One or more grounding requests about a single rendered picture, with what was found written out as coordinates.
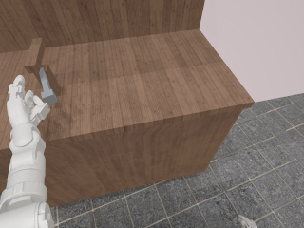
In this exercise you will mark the right robot hand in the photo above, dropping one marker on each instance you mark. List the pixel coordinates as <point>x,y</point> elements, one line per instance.
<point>246,223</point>

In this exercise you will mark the left robot forearm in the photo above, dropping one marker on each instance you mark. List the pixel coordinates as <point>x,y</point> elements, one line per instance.
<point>27,169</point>

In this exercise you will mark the tap lever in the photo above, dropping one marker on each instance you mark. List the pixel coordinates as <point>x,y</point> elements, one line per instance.
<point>47,95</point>

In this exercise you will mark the left robot upper arm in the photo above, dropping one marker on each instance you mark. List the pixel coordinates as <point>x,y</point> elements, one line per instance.
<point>35,215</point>

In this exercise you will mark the counter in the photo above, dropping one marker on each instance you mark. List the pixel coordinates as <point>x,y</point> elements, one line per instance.
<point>142,96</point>

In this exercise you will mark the left robot hand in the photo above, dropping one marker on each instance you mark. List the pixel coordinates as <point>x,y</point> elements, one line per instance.
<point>20,106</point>

